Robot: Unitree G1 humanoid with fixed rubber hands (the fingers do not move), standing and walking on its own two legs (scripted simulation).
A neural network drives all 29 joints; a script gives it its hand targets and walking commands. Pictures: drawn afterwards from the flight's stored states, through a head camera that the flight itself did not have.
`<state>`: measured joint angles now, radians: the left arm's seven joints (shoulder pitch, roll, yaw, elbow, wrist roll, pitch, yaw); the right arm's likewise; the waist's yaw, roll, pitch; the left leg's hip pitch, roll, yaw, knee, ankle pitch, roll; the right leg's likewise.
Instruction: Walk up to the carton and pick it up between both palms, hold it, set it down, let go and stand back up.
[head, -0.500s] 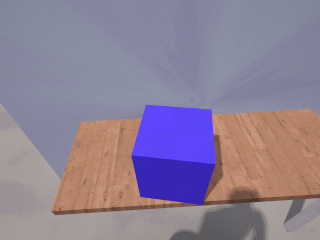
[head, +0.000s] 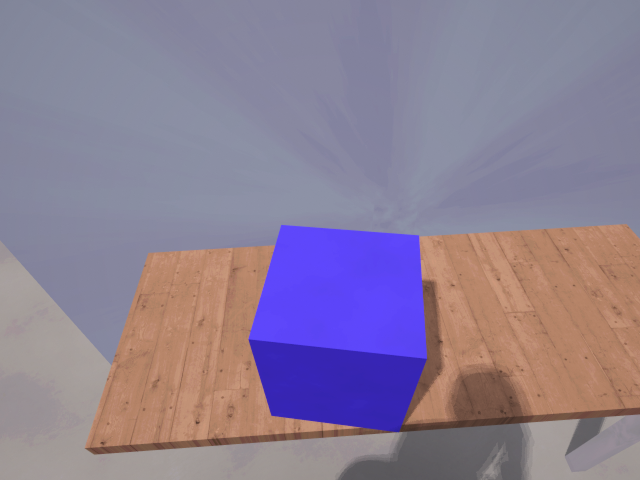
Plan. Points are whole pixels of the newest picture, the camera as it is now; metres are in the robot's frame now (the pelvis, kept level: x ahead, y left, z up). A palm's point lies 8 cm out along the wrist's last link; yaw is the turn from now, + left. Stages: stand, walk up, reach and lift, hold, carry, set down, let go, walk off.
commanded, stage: stand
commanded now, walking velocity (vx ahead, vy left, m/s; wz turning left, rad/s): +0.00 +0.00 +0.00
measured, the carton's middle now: (341, 330) +0.37 -0.01 -0.06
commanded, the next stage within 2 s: none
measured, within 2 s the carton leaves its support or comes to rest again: neither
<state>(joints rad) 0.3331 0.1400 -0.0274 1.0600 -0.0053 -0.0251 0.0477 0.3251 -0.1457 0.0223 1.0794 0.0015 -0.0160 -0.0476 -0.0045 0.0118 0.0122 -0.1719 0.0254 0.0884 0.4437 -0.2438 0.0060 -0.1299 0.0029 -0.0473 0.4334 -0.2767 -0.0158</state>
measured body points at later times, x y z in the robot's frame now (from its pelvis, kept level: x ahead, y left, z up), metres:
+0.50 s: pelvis +0.01 -0.01 +0.00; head +0.01 -0.01 +0.45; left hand +0.00 +0.21 -0.16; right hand +0.00 -0.22 -0.16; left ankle +0.00 +0.11 -0.74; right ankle -0.03 -0.10 -0.74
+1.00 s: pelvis +0.01 -0.01 +0.00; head +0.01 -0.02 +0.45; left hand -0.01 +0.20 -0.16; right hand -0.02 -0.22 -0.16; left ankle +0.00 +0.11 -0.74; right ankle -0.03 -0.10 -0.74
